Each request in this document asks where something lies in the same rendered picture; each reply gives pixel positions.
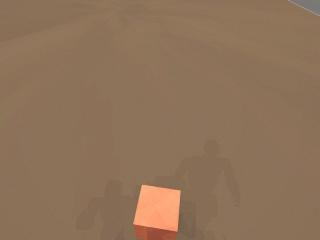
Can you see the carton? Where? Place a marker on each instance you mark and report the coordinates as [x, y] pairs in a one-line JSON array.
[[157, 213]]

